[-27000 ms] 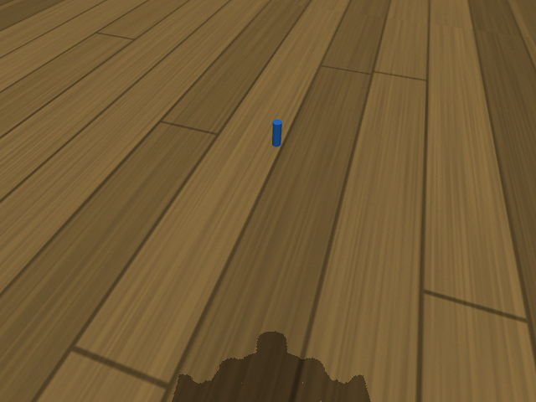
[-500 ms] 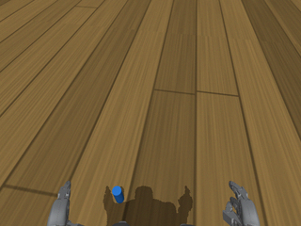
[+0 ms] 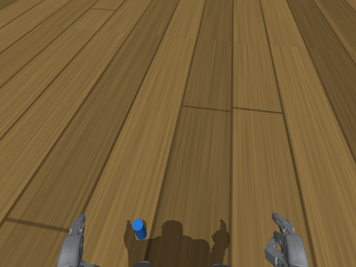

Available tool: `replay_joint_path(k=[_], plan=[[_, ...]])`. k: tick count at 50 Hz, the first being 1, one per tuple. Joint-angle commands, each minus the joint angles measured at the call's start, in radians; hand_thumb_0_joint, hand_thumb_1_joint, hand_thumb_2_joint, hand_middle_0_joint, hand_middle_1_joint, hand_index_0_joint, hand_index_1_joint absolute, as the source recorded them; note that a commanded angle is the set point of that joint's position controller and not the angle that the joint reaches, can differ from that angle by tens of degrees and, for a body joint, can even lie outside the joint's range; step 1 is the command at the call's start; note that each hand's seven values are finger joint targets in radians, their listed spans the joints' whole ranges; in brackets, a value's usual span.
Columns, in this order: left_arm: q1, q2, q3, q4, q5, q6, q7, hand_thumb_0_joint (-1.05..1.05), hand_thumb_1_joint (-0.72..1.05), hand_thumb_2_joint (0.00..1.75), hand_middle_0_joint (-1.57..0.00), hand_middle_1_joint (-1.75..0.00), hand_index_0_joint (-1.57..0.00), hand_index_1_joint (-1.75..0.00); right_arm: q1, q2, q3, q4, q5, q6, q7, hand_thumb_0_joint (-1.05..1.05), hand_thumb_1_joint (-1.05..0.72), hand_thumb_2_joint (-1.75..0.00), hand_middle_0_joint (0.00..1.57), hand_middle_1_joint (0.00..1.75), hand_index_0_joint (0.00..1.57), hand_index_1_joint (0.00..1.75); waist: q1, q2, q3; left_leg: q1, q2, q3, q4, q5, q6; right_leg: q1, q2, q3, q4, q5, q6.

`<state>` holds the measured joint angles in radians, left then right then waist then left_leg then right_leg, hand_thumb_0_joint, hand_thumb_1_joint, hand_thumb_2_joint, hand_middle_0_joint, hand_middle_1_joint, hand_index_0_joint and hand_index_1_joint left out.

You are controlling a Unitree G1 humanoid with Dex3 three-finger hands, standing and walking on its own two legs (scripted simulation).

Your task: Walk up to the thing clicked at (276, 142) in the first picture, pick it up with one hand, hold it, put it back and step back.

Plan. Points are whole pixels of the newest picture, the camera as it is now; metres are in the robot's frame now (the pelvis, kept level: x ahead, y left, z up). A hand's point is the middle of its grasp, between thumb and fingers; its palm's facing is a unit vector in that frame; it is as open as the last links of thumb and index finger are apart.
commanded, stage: home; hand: left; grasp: from the side
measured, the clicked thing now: (139, 230) +0.39 +0.19 -0.64
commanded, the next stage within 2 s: stand in 0.66 s
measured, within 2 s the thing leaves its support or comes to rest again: neither
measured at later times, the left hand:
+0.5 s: hand (97, 254) +0.17 +0.19 -0.05, palm faces +0.11 -0.96 -0.27, open 17.6 cm
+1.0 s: hand (98, 253) +0.17 +0.18 -0.05, palm faces +0.11 -0.96 -0.27, open 14.8 cm
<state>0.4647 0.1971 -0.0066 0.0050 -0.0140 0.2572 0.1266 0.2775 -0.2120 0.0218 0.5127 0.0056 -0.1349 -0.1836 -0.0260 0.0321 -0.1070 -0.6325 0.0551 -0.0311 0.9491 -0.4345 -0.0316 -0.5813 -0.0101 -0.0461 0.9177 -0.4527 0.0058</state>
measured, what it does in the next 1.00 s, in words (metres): stands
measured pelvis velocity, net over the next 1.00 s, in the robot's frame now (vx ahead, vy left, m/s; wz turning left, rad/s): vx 0.00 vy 0.00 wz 0.00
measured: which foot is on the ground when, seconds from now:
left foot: down 0.00-1.00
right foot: down 0.00-1.00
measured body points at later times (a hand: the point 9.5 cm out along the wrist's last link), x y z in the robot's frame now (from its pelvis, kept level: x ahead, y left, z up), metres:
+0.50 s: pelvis +0.00 +0.01 +0.00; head +0.01 +0.01 +0.45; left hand +0.16 +0.24 -0.03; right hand +0.16 -0.23 -0.07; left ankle +0.03 +0.14 -0.69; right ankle +0.01 -0.12 -0.69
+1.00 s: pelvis +0.00 +0.00 +0.00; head +0.02 +0.01 +0.45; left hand +0.16 +0.23 -0.03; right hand +0.16 -0.24 -0.07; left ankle +0.03 +0.14 -0.69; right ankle +0.01 -0.12 -0.69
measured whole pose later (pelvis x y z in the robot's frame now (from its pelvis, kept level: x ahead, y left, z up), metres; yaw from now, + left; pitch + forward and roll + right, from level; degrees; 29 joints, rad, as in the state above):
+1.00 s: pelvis +0.00 +0.00 +0.00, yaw +0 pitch +7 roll -2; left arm 0.46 0.20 -0.01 0.01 -0.01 0.25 0.13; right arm 0.28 -0.21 0.02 0.52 0.00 -0.14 -0.18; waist -0.02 0.03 -0.10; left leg -0.63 0.05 -0.03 0.95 -0.44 -0.02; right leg -0.58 -0.01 -0.04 0.91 -0.45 0.01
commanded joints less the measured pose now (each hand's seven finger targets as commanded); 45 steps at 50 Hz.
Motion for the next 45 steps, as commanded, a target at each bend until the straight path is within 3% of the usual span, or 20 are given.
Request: replay_joint_path(k=[1, 7, 13, 21, 27, 30, 38, 40, 41, 44, 45], plan=[[-0.030, 0.102, 0.055, -0.184, 0.012, -0.054, 0.015, 0.00, -0.58, 0.04, -0.05, -0.05, -0.05, -0.05, -0.068, -0.112, -0.047, -0.163, 0.000, -0.062, -0.014, 0.00, -0.90, -0.90, 0.20, 0.30, 0.20, 0.30, 0.002, -0.019, -0.072, 0.086, -0.044, 0.041, -0.146, 0.114, 0.038, 0.024, 0.023, -0.007, -0.185, 0.127, -0.002], [-0.029, 0.103, 0.055, -0.189, 0.013, -0.052, 0.015, 0.00, -0.58, 0.04, -0.05, -0.05, -0.05, -0.05, -0.068, -0.111, -0.046, -0.159, -0.002, -0.063, -0.014, 0.00, -0.90, -0.90, 0.20, 0.30, 0.20, 0.30, -0.001, -0.016, -0.091, 0.099, -0.044, 0.042, -0.137, 0.161, 0.038, 0.040, 0.023, -0.006, -0.177, 0.181, -0.003], [-0.043, 0.104, 0.052, -0.201, 0.010, -0.055, 0.017, 0.00, -0.56, 0.05, -0.05, -0.06, -0.05, -0.06, -0.078, -0.113, -0.045, -0.161, 0.000, -0.063, -0.009, 0.00, -0.90, -0.90, 0.20, 0.30, 0.20, 0.30, 0.009, 0.013, -0.059, 0.083, -0.042, 0.035, -0.171, 0.081, 0.035, 0.018, 0.025, -0.015, -0.182, 0.093, -0.011], [-0.043, 0.099, 0.049, -0.191, 0.014, -0.055, 0.016, 0.00, -0.56, 0.05, -0.05, -0.06, -0.05, -0.06, -0.062, -0.111, -0.047, -0.152, -0.004, -0.065, -0.013, 0.00, -0.90, -0.90, 0.20, 0.30, 0.20, 0.30, -0.003, -0.013, -0.095, 0.106, -0.041, 0.037, -0.142, 0.174, 0.037, 0.040, 0.025, -0.013, -0.171, 0.190, -0.006], [-0.043, 0.105, 0.056, -0.192, 0.014, -0.058, 0.020, 0.00, -0.56, 0.05, -0.05, -0.06, -0.05, -0.06, -0.075, -0.109, -0.045, -0.158, -0.005, -0.065, -0.011, 0.00, -0.90, -0.90, 0.20, 0.30, 0.20, 0.30, 0.014, 0.019, -0.075, 0.089, -0.037, 0.023, -0.175, 0.109, 0.031, 0.029, 0.030, -0.026, -0.167, 0.115, -0.014], [-0.050, 0.097, 0.048, -0.193, 0.012, -0.061, 0.017, 0.00, -0.55, 0.05, -0.05, -0.06, -0.05, -0.06, -0.079, -0.112, -0.044, -0.161, -0.002, -0.068, -0.008, 0.00, -0.90, -0.90, 0.20, 0.30, 0.20, 0.30, 0.007, 0.000, -0.049, 0.080, -0.037, 0.025, -0.182, 0.064, 0.034, 0.015, 0.029, -0.023, -0.179, 0.075, -0.013], [-0.047, 0.099, 0.046, -0.201, 0.015, -0.063, 0.018, 0.00, -0.57, 0.04, -0.05, -0.05, -0.05, -0.05, -0.059, -0.111, -0.046, -0.156, -0.004, -0.067, -0.010, 0.00, -0.90, -0.90, 0.20, 0.30, 0.20, 0.30, 0.006, -0.001, -0.090, 0.105, -0.037, 0.030, -0.157, 0.161, 0.032, 0.035, 0.028, -0.022, -0.161, 0.167, -0.010], [-0.044, 0.099, 0.049, -0.183, 0.015, -0.062, 0.017, 0.00, -0.41, 0.20, -0.20, -0.21, -0.20, -0.21, -0.064, -0.113, -0.049, -0.152, -0.004, -0.066, -0.011, 0.00, -0.90, -0.90, 0.20, 0.30, 0.20, 0.30, 0.003, -0.001, -0.088, 0.108, -0.036, 0.030, -0.156, 0.158, 0.033, 0.029, 0.029, -0.021, -0.165, 0.163, -0.009], [-0.045, 0.097, 0.048, -0.178, 0.015, -0.060, 0.018, 0.00, -0.33, 0.28, -0.20, -0.29, -0.20, -0.29, -0.070, -0.116, -0.049, -0.154, -0.003, -0.068, -0.011, 0.00, -0.90, -0.90, 0.20, 0.30, 0.20, 0.30, 0.003, -0.011, -0.077, 0.102, -0.037, 0.031, -0.159, 0.141, 0.033, 0.025, 0.027, -0.020, -0.169, 0.146, -0.010], [-0.039, 0.103, 0.054, -0.186, 0.015, -0.061, 0.020, 0.00, -0.09, 0.52, -0.20, -0.30, -0.20, -0.30, -0.069, -0.113, -0.048, -0.156, -0.006, -0.069, -0.014, 0.00, -0.90, -0.90, 0.20, 0.30, 0.20, 0.30, 0.005, -0.016, -0.098, 0.101, -0.040, 0.033, -0.153, 0.143, 0.036, 0.035, 0.026, -0.018, -0.173, 0.152, -0.006], [-0.044, 0.104, 0.053, -0.184, 0.013, -0.060, 0.020, 0.00, -0.01, 0.60, -0.20, -0.30, -0.20, -0.30, -0.072, -0.112, -0.045, -0.154, -0.004, -0.069, -0.012, 0.00, -0.90, -0.90, 0.20, 0.30, 0.20, 0.30, 0.009, -0.012, -0.063, 0.087, -0.042, 0.036, -0.159, 0.117, 0.036, 0.025, 0.024, -0.016, -0.181, 0.128, -0.008]])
